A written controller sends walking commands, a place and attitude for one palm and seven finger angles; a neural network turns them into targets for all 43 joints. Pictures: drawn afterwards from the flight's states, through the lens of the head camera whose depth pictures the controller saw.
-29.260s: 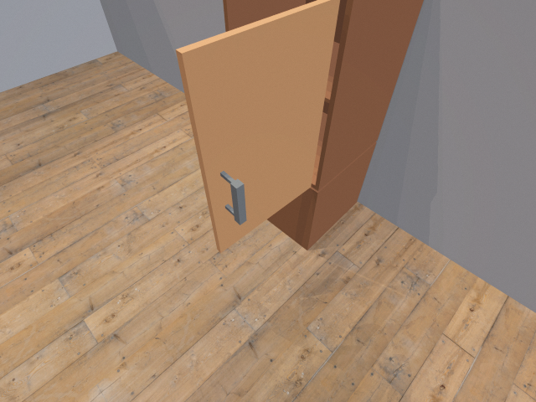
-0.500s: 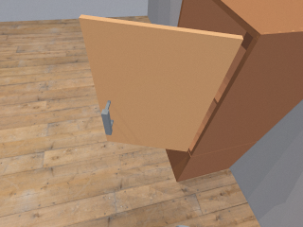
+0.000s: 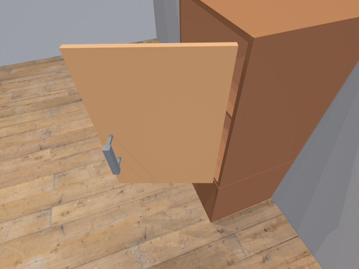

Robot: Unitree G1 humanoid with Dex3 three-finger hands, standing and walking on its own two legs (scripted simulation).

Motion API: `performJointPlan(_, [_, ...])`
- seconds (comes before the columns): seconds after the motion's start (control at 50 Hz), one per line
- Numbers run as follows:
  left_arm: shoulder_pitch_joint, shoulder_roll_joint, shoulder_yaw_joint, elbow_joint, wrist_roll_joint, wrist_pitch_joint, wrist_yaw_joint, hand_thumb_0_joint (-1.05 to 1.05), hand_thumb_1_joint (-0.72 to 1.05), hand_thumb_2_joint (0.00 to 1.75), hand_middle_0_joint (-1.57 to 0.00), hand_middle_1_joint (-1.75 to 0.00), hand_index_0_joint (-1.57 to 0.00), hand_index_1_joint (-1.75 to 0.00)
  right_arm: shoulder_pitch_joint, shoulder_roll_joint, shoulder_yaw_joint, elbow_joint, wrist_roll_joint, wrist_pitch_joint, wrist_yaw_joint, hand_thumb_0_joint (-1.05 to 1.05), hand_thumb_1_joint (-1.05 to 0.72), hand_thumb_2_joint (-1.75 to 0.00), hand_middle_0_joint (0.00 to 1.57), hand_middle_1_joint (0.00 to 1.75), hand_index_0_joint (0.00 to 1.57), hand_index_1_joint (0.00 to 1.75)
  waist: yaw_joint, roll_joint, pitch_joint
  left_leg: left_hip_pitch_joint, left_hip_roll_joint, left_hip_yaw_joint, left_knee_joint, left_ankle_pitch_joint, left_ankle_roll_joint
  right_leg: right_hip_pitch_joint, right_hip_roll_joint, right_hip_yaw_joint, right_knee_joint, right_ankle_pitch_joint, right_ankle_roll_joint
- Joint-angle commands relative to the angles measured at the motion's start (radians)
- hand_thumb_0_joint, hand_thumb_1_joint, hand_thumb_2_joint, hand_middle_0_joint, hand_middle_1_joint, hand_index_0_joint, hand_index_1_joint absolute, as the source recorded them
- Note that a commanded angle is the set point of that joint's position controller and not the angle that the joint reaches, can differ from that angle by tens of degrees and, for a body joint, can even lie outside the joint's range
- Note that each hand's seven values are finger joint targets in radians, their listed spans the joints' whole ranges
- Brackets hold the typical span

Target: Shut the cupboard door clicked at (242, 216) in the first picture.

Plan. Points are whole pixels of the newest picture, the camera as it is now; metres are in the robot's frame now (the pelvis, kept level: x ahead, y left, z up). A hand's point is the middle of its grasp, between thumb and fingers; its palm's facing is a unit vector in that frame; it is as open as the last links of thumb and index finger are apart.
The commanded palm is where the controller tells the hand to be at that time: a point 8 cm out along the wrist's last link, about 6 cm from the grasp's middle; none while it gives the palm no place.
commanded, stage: come to a stop and stand still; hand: left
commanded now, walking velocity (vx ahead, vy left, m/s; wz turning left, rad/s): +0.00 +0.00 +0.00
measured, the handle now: (113, 155) +0.48 +0.23 -0.10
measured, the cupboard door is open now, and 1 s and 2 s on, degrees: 69 69 69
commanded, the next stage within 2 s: look again from close up in 0.32 s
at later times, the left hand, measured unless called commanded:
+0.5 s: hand out of the picture +0.01 +0.16 -0.17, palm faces +0.02 -0.98 -0.19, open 7.4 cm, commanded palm none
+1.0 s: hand out of the picture +0.03 +0.19 -0.16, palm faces +0.02 -0.98 -0.21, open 7.4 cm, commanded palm +0.12 +0.23 -0.06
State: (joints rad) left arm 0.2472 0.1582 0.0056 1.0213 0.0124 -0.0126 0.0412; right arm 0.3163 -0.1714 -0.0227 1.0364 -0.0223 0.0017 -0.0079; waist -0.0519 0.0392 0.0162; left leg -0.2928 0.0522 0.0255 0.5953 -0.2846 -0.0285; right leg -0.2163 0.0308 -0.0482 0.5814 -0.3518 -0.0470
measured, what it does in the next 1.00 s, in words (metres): stands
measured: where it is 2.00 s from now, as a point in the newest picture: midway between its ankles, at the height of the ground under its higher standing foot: outside the picture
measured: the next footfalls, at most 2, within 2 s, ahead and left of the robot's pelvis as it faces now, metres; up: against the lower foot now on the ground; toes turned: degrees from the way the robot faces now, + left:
none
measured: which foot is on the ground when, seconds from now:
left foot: down 0.00-1.00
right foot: down 0.00-1.00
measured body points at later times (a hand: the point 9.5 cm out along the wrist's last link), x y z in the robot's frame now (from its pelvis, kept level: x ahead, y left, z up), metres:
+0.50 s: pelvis +0.02 -0.01 +0.01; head +0.03 -0.01 +0.46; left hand +0.01 +0.21 -0.15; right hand +0.03 -0.23 -0.15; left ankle +0.02 +0.14 -0.73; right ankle -0.02 -0.09 -0.73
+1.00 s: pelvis +0.02 +0.01 +0.01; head +0.03 +0.01 +0.46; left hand +0.03 +0.24 -0.15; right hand +0.05 -0.22 -0.15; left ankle +0.02 +0.14 -0.73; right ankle -0.02 -0.09 -0.73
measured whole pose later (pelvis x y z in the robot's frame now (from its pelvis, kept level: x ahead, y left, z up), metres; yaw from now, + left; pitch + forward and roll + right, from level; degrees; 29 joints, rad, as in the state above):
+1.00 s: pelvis +0.02 +0.01 +0.01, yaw +0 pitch +0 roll +0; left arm 0.28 0.19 -0.01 1.11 0.01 -0.03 0.04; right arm 0.23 -0.17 0.01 1.13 -0.01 -0.02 -0.02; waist 0.01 -0.01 0.02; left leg -0.20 0.04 0.04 0.45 -0.24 -0.02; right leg -0.12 0.02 -0.04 0.43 -0.31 -0.03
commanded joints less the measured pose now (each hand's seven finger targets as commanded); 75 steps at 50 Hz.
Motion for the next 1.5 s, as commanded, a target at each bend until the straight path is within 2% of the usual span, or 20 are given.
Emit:
performJointPlan(0.0, [0.023,0.123,0.02,-0.053,0.002,-0.016,0.003,0.0,0.9,0.9,-0.2,-0.3,-0.2,-0.3,0.023,-0.054,0.007,-0.046,-0.002,-0.016,-0.007,0.0,-0.9,-0.9,0.2,0.3,0.2,0.3,0.031,-0.013,0.109,0.004,0.029,-0.046,-0.121,0.081,0.044,-0.111,-0.116,0.124,-0.195,0.026,-0.018])
performJointPlan(0.1, [0.058,0.13,0.013,-0.026,-0.002,-0.027,0.0,0.0,0.9,0.9,-0.2,-0.3,-0.2,-0.3,0.034,-0.055,0.016,-0.023,0.003,-0.02,-0.01,0.0,-0.9,-0.9,0.2,0.3,0.2,0.3,0.032,-0.112,0.057,0.06,0.017,-0.02,-0.12,0.112,0.033,-0.057,-0.14,0.143,-0.226,0.148,-0.017])
performJointPlan(0.24, [0.083,0.13,0.01,-0.001,-0.001,-0.028,-0.002,0.0,0.9,0.9,-0.2,-0.3,-0.2,-0.3,0.017,-0.065,0.021,0.011,0.006,-0.026,-0.015,0.0,-0.9,-0.9,0.2,0.3,0.2,0.3,0.046,-0.044,0.05,0.081,0.028,-0.028,-0.167,0.153,0.035,-0.019,-0.131,0.128,-0.22,0.212,-0.006])
performJointPlan(0.48, [0.123,0.129,0.008,0.05,0.0,-0.029,-0.002,0.0,0.9,0.9,-0.2,-0.3,-0.2,-0.3,-0.018,-0.075,0.022,0.05,0.011,-0.032,-0.024,0.0,-0.9,-0.9,0.2,0.3,0.2,0.3,0.055,-0.044,0.003,0.128,0.042,-0.025,-0.172,0.238,0.039,0.045,-0.136,0.115,-0.2,0.396,0.002])
performJointPlan(0.94, [0.09,0.141,0.012,0.058,0.002,-0.02,-0.006,0.0,0.9,0.9,-0.2,-0.3,-0.2,-0.3,-0.051,-0.101,0.019,0.063,0.009,-0.032,-0.026,0.0,-0.9,-0.9,0.2,0.3,0.2,0.3,0.062,-0.039,0.045,0.128,0.044,-0.049,-0.226,0.227,0.049,0.038,-0.136,0.103,-0.23,0.297,0.009])
performJointPlan(0.96, [0.18,0.116,0.007,0.087,0.013,-0.043,0.038,0.0,0.9,0.9,-0.2,-0.3,-0.2,-0.3,-0.123,-0.109,0.012,-0.002,0.018,-0.038,-0.019,0.0,-0.9,-0.9,0.2,0.3,0.2,0.3,0.087,-0.027,0.078,0.062,0.05,0.003,0.022,0.297,0.024,0.0,-0.203,0.186,-0.23,0.764,0.062])
performJointPlan(0.98, [-0.681,0.693,0.397,-1.552,-0.147,-0.337,0.027,0.0,0.9,0.9,-0.2,-0.3,-0.2,-0.3,0.007,-0.301,-0.02,-0.267,0.037,-0.236,-0.117,0.0,-0.9,-0.9,0.2,0.3,0.2,0.3,-0.077,0.043,-0.35,0.47,0.015,-0.008,-0.018,0.452,0.073,0.001,-0.104,0.058,-0.006,0.719,0.046])
performJointPlan(1.0, [0.01,0.186,0.018,-1.169,-0.155,-0.236,0.031,0.0,0.9,0.9,-0.22,-0.32,-0.22,-0.32,-0.085,-0.191,0.04,-0.263,0.083,-0.309,-0.134,0.0,-0.9,-0.9,0.2,0.3,0.2,0.3,0.02,0.402,-0.428,0.484,-0.018,-0.011,-0.038,0.604,0.066,-0.053,-0.034,-0.009,0.116,0.41,0.038])
performJointPlan(1.02, [-0.007,0.147,0.029,-1.162,-0.183,-0.185,0.062,0.0,0.9,0.9,-0.24,-0.34,-0.24,-0.34,-0.099,-0.177,0.025,-0.24,0.065,-0.346,-0.114,0.0,-0.9,-0.9,0.2,0.3,0.2,0.3,0.059,0.252,-0.384,0.371,0.016,-0.028,-0.087,0.676,0.041,-0.07,-0.027,-0.038,-0.005,0.201,0.023])
performJointPlan(1.04, [0.209,-0.104,-0.098,-0.947,-0.182,-0.084,0.042,0.0,0.9,0.9,-0.25,-0.36,-0.25,-0.36,-0.101,-0.146,0.019,-0.228,0.07,-0.356,-0.074,0.0,-0.9,-0.9,0.2,0.3,0.2,0.3,0.016,0.149,-0.21,0.249,0.009,-0.037,-0.103,0.564,0.053,-0.14,-0.028,-0.043,-0.02,0.193,0.037])
performJointPlan(1.06, [-0.005,-0.02,-0.056,-1.111,-0.193,-0.127,0.042,0.0,0.9,0.9,-0.27,-0.38,-0.27,-0.38,-0.079,-0.2,-0.014,-0.301,0.07,-0.364,-0.058,0.0,-0.9,-0.9,0.2,0.3,0.2,0.3,-0.013,0.068,-0.118,0.129,-0.006,-0.067,-0.06,0.382,0.044,-0.161,-0.037,-0.046,-0.02,0.237,0.042])
performJointPlan(1.1, [0.043,-0.001,-0.004,-0.913,-0.169,-0.224,0.004,0.0,0.9,0.9,-0.31,-0.42,-0.31,-0.42,-0.108,-0.199,-0.031,-0.343,0.041,-0.374,-0.049,0.0,-0.9,-0.9,0.2,0.3,0.2,0.3,-0.033,-0.172,0.038,-0.093,-0.047,-0.075,0.038,0.151,0.047,-0.35,-0.037,-0.061,0.015,0.146,0.049])
performJointPlan(1.12, [0.193,-0.001,0.055,-0.772,-0.174,-0.277,-0.033,0.0,0.9,0.9,-0.33,-0.44,-0.33,-0.44,-0.124,-0.187,-0.045,-0.374,0.045,-0.373,-0.039,0.0,-0.9,-0.9,0.2,0.3,0.2,0.3,0.019,-0.259,0.062,-0.186,-0.058,-0.069,0.082,0.107,0.042,-0.388,-0.039,-0.054,0.045,0.102,0.045])
performJointPlan(1.16, [0.367,-0.022,0.102,-0.687,-0.218,-0.433,-0.145,0.0,0.9,0.9,-0.36,-0.48,-0.36,-0.48,-0.161,-0.173,-0.058,-0.42,0.023,-0.371,-0.014,0.0,-0.9,-0.9,0.2,0.3,0.2,0.3,0.093,-0.437,-0.019,-0.36,-0.069,-0.054,0.2,0.028,0.022,-0.455,-0.048,-0.019,0.159,0.047,0.05])
performJointPlan(1.2, [0.402,0.004,0.134,-0.726,-0.258,-0.59,-0.286,0.0,0.9,0.9,-0.4,-0.52,-0.4,-0.52,-0.185,-0.183,-0.073,-0.474,0.013,-0.357,0.013,0.0,-0.9,-0.9,0.2,0.3,0.2,0.3,0.129,-0.395,-0.157,-0.46,-0.083,-0.033,0.302,0.019,0.006,-0.441,-0.06,0.023,0.285,0.12,0.045])
performJointPlan(1.22, [0.411,0.05,0.177,-0.711,-0.26,-0.65,-0.353,0.0,0.9,0.9,-0.42,-0.54,-0.42,-0.54,-0.19,-0.182,-0.08,-0.496,0.016,-0.348,0.029,0.0,-0.9,-0.9,0.2,0.3,0.2,0.3,0.147,-0.28,-0.2,-0.492,-0.087,-0.029,0.352,0.049,0.0,-0.427,-0.071,0.052,0.351,0.198,0.032])
performJointPlan(1.3, [0.267,0.154,0.228,-0.93,-0.268,-0.634,-0.395,0.0,0.9,0.9,-0.49,-0.62,-0.49,-0.62,-0.25,-0.182,-0.079,-0.641,0.034,-0.302,0.034,0.0,-0.9,-0.9,0.2,0.3,0.2,0.3,0.168,0.043,-0.336,-0.542,-0.095,0.023,0.449,-0.037,0.027,-0.544,-0.058,0.08,0.447,-0.033,0.005])
performJointPlan(1.38, [0.022,0.169,0.186,-1.348,-0.294,-0.676,-0.299,0.0,0.9,0.9,-0.57,-0.7,-0.57,-0.7,-0.215,-0.173,-0.064,-0.687,0.032,-0.301,0.008,0.0,-0.9,-0.9,0.2,0.3,0.2,0.3,0.093,0.156,-0.445,-0.511,-0.061,-0.034,0.517,-0.129,0.054,-0.677,-0.035,0.108,0.451,-0.192,0.008])
performJointPlan(1.42, [-0.11,0.17,0.135,-1.519,-0.29,-0.72,-0.267,0.0,0.9,0.9,-0.6,-0.74,-0.6,-0.74,-0.19,-0.177,-0.056,-0.667,0.028,-0.312,-0.017,0.0,-0.9,-0.9,0.2,0.3,0.2,0.3,0.027,0.096,-0.45,-0.522,-0.045,-0.065,0.555,-0.168,0.065,-0.744,-0.016,0.102,0.469,-0.214,0.009])
performJointPlan(1.48, [-0.046,0.102,0.025,-1.442,-0.287,-0.709,-0.299,0.0,0.9,0.9,-0.66,-0.8,-0.66,-0.8,-0.157,-0.191,-0.046,-0.634,0.033,-0.33,-0.045,0.0,-0.9,-0.9,0.2,0.3,0.2,0.3,-0.022,0.031,-0.371,-0.598,-0.036,-0.078,0.603,-0.21,0.07,-0.795,-0.004,0.096,0.462,-0.264,0.013])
